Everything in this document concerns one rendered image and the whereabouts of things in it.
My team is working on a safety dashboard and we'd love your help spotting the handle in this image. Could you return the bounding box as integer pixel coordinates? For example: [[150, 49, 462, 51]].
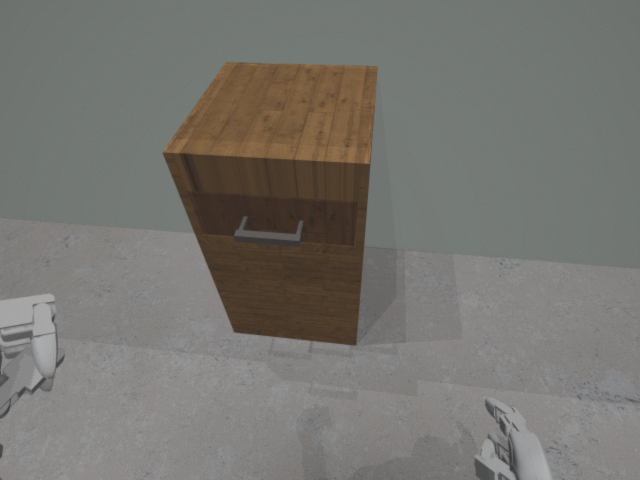
[[234, 216, 304, 247]]

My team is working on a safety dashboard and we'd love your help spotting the robot left hand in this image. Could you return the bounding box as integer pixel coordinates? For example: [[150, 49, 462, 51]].
[[0, 294, 65, 419]]

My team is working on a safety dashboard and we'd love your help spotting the cabinet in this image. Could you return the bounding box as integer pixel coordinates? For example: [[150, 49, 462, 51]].
[[162, 62, 378, 346]]

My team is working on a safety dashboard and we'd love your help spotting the drawer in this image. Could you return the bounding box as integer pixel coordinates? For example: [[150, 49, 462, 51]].
[[188, 191, 358, 246]]

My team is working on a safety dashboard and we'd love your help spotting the robot right hand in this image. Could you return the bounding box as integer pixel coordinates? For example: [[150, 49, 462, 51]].
[[475, 397, 553, 480]]

